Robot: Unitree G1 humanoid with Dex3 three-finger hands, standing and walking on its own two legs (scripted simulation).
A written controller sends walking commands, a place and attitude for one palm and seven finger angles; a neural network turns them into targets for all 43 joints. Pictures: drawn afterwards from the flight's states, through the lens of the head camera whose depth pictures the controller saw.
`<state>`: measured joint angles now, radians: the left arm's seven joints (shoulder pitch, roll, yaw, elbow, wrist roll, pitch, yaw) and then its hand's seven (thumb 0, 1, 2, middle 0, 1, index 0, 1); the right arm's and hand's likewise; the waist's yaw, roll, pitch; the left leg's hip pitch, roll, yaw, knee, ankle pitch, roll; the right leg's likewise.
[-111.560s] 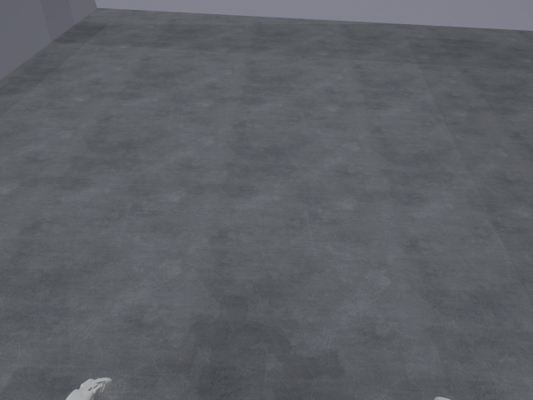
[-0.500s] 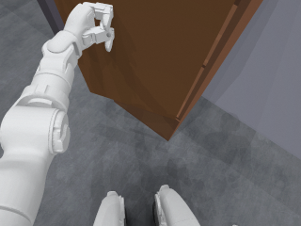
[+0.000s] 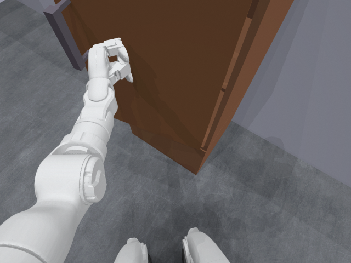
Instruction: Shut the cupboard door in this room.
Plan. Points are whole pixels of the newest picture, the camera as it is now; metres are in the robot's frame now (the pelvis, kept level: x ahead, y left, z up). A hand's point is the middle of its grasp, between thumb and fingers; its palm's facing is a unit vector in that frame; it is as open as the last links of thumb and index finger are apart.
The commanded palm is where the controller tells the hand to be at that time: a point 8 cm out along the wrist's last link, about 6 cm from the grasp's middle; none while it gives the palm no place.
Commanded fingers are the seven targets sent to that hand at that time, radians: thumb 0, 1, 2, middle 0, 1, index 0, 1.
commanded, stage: pull the fist back off the door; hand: left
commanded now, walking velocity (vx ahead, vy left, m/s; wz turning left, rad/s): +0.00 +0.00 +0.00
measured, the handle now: (72, 36) +0.64 +0.15 +0.10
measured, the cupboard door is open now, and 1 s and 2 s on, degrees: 12 12 12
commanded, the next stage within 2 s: draw the hand back to the body in 0.46 s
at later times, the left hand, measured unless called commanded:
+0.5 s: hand (125, 91) +0.45 +0.04 +0.11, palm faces -0.07 -1.00 -0.06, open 3.1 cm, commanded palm +0.43 +0.10 +0.11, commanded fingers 0.00 0.90 0.90 -1.30 -1.50 -1.30 -1.50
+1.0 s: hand (73, 122) +0.37 +0.12 +0.15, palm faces -0.02 -1.00 -0.01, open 3.1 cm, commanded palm +0.33 +0.17 +0.16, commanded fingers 0.00 0.90 0.90 -1.25 -1.44 -1.25 -1.44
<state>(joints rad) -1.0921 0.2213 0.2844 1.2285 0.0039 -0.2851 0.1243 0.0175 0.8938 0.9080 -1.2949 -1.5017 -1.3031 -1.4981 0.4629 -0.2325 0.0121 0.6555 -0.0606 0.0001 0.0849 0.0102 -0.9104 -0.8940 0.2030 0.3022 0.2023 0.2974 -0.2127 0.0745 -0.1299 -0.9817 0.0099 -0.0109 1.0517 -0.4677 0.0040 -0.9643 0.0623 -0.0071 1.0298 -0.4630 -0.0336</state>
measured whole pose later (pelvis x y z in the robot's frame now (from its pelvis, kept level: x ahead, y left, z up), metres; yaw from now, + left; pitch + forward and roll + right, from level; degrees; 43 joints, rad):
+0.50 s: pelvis +0.00 +0.00 +0.02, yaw +2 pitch +15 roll +0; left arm -0.75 0.07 0.04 0.95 -0.02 -0.46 0.13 0.02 0.89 0.90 -1.30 -1.50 -1.31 -1.50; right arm 0.27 -0.25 -0.02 0.64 -0.02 -0.02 0.05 0.01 -0.91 -0.89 0.20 0.30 0.20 0.30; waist -0.10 0.03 -0.12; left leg -0.79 -0.01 -0.02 0.98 -0.45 0.00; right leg -0.78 0.04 -0.01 0.97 -0.46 -0.04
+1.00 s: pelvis +0.01 +0.00 +0.05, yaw +0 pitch +6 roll +0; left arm -0.26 0.14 0.06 0.41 -0.16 -0.23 -0.02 0.02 0.90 0.90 -1.30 -1.50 -1.30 -1.50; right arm 0.34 -0.25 0.00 0.59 0.04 -0.01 -0.01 0.02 -0.91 -0.89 0.20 0.30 0.20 0.30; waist -0.04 0.04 -0.10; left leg -0.49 0.00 0.01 0.77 -0.39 0.01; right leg -0.48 0.05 0.02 0.76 -0.39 -0.03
